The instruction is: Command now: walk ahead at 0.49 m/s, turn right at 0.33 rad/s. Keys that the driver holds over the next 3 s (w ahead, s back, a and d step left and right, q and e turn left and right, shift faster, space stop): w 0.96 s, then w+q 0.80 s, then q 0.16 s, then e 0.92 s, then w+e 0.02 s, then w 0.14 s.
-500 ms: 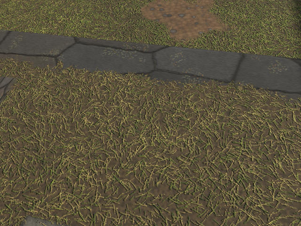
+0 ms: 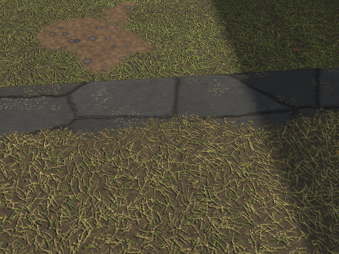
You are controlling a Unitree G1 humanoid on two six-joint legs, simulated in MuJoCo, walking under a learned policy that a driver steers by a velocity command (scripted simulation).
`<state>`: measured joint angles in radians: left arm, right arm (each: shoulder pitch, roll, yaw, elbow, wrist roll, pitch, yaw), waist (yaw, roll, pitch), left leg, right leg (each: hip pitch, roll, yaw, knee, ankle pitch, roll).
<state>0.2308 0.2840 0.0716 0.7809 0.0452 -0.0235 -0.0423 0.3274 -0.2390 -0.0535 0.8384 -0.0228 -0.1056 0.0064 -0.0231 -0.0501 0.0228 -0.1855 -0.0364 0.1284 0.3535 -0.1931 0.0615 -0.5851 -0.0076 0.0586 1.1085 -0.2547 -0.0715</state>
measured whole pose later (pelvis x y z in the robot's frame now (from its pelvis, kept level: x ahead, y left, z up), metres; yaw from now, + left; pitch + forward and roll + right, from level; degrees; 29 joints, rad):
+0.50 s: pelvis +0.26 -0.05 +0.00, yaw -3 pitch +1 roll +0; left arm 0.35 0.22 0.04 0.92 0.01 -0.08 -0.01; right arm 0.26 -0.25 -0.05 0.87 -0.03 -0.04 0.03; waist 0.00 0.04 0.02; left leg -0.55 0.09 0.02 1.05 -0.25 0.04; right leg -0.14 0.07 -0.08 0.31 -0.18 -0.09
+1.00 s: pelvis +0.54 +0.00 +0.00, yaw -2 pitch -1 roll +0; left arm 0.27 0.23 0.05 0.96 0.03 -0.06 -0.02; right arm 0.31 -0.22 -0.05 0.96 -0.01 -0.08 0.01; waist 0.00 -0.03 0.05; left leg -0.19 -0.06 0.11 0.37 -0.17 0.10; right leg -0.47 -0.06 0.00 1.10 -0.27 -0.07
